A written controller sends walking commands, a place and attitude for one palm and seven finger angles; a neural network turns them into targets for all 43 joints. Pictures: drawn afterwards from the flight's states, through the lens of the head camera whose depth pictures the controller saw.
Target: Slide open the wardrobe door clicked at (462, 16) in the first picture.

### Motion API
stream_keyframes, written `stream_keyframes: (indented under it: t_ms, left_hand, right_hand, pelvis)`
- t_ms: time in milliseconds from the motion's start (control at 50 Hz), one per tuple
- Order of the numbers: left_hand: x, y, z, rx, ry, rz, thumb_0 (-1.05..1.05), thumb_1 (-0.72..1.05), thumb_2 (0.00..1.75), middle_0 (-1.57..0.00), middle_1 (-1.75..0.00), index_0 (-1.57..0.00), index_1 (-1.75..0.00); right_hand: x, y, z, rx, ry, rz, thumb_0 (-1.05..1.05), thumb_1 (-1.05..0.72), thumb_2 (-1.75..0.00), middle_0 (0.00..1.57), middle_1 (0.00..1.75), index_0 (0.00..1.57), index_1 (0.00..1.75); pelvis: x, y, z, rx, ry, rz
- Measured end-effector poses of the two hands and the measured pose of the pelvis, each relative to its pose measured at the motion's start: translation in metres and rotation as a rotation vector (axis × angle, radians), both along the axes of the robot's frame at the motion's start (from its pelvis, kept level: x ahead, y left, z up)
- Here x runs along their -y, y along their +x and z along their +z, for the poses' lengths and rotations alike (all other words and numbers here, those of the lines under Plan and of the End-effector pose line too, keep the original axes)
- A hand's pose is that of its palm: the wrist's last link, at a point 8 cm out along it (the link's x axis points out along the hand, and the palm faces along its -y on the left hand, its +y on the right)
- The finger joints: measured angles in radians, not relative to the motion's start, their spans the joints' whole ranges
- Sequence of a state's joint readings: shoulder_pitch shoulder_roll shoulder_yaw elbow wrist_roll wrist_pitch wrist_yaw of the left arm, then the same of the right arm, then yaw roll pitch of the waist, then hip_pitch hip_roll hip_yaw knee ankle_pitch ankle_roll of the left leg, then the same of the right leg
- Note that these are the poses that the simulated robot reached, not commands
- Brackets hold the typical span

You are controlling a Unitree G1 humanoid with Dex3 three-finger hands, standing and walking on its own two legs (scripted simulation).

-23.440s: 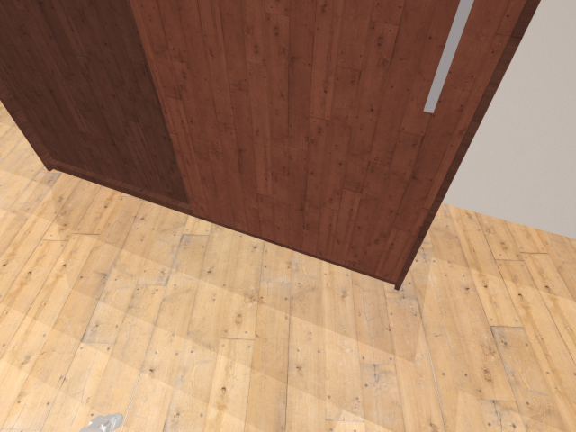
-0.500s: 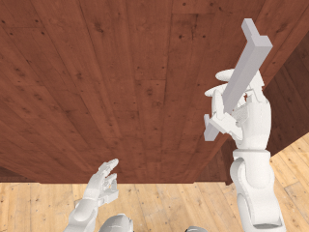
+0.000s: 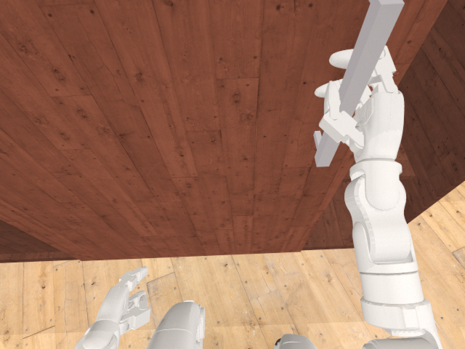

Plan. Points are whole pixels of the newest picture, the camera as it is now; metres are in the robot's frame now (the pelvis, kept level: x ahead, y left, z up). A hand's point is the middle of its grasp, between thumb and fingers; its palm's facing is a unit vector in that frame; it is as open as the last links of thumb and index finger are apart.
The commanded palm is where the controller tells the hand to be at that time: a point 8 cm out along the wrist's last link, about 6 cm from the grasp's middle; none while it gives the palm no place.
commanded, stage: step sideways, sliding the door along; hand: right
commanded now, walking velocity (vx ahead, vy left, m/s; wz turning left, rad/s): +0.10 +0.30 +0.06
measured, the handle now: (341, 93) +0.42 -0.16 +0.18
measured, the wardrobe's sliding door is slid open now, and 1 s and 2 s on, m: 0.29 0.48 0.65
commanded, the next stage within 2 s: stop walking and hold the door there in 1.88 s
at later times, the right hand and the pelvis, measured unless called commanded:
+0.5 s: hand (256, 118) +0.38 -0.04 +0.19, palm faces +0.27 +0.96 -0.04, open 6.2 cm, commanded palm +0.35 -0.02 +0.18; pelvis -0.01 +0.14 +0.00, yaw -3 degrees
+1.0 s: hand (173, 119) +0.38 +0.07 +0.18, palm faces +0.42 +0.91 -0.04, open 6.5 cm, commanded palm +0.35 +0.09 +0.16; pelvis +0.01 +0.29 -0.01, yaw -3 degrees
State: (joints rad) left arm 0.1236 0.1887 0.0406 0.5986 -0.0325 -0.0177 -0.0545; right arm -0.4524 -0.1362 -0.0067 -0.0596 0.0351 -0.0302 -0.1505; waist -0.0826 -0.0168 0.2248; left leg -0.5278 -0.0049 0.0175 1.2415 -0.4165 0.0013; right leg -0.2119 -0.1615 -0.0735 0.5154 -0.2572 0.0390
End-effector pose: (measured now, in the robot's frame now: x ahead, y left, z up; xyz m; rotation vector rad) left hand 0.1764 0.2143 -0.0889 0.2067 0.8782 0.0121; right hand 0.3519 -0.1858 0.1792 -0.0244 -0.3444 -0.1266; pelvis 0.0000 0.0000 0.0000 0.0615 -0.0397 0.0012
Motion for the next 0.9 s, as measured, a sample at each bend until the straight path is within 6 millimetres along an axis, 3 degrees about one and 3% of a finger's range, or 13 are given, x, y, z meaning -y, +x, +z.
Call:
stream_keyframes:
  t_ms: [160,240,300,440,540,660,740,820,900]
  left_hand:
    - [-0.016,0.011,-0.008,0.023,-0.080,-0.071,0.02,0.90,0.90,-0.20,-0.30,-0.20,-0.30]
    - [-0.040,0.025,-0.029,0.073,-0.143,-0.098,0.01,0.90,0.90,-0.21,-0.30,-0.20,-0.30]
    - [-0.067,0.029,-0.039,0.074,-0.135,-0.058,0.01,0.90,0.90,-0.21,-0.30,-0.20,-0.30]
    - [-0.129,0.012,-0.022,0.027,0.013,0.013,0.02,0.90,0.90,-0.20,-0.30,-0.20,-0.30]
    - [-0.156,0.004,-0.001,-0.014,0.031,-0.019,0.02,0.90,0.90,-0.20,-0.30,-0.20,-0.30]
    - [-0.180,0.015,0.005,0.016,0.003,-0.060,0.02,0.90,0.90,-0.20,-0.30,-0.20,-0.30]
    - [-0.197,0.031,-0.008,0.058,-0.060,-0.092,0.01,0.90,0.90,-0.20,-0.30,-0.20,-0.30]
    - [-0.222,0.052,-0.035,0.102,-0.135,-0.107,0.01,0.90,0.90,-0.20,-0.30,-0.20,-0.30]
    - [-0.255,0.056,-0.043,0.096,-0.113,-0.044,0.01,0.90,0.90,-0.20,-0.30,-0.20,-0.30]
  right_hand:
    - [-0.030,-0.002,0.001,-0.021,-0.018,-0.069,-0.01,-0.73,-0.83,0.46,1.41,0.30,1.37]
    - [-0.048,-0.003,0.001,-0.010,-0.068,-0.160,-0.03,-0.73,-0.84,0.46,1.41,0.25,1.37]
    - [-0.061,-0.005,0.002,-0.031,-0.082,-0.206,-0.04,-0.73,-0.84,0.46,1.41,0.23,1.35]
    - [-0.086,-0.006,0.001,-0.033,-0.038,-0.160,-0.02,-0.75,-0.82,0.46,1.41,0.23,1.33]
    - [-0.104,-0.006,0.002,-0.043,-0.027,-0.141,-0.01,-0.76,-0.81,0.46,1.41,0.24,1.31]
    - [-0.129,-0.006,0.002,-0.045,-0.035,-0.165,-0.02,-0.75,-0.83,0.46,1.41,0.24,1.32]
    - [-0.148,-0.006,0.002,-0.044,-0.058,-0.225,-0.03,-0.74,-0.84,0.46,1.41,0.23,1.31]
    - [-0.168,-0.006,0.001,-0.022,-0.075,-0.323,-0.04,-0.71,-0.85,0.46,1.41,0.21,1.29]
    - [-0.189,-0.007,0.002,-0.044,-0.069,-0.360,-0.04,-0.71,-0.84,0.46,1.41,0.17,1.31]
  pelvis:
    - [-0.057,-0.009,-0.003,0.002,0.038,0.011]
    - [-0.097,-0.011,-0.023,0.007,-0.006,-0.003]
    - [-0.109,-0.013,-0.023,0.012,-0.007,-0.036]
    - [-0.128,-0.012,-0.013,0.016,-0.038,-0.044]
    - [-0.156,-0.010,0.000,0.021,0.011,-0.043]
    - [-0.196,-0.004,0.001,0.031,0.042,-0.005]
    - [-0.231,0.002,-0.009,0.042,0.037,-0.010]
    - [-0.271,0.011,-0.033,0.054,-0.005,-0.034]
    - [-0.281,0.011,-0.027,0.045,-0.035,-0.054]
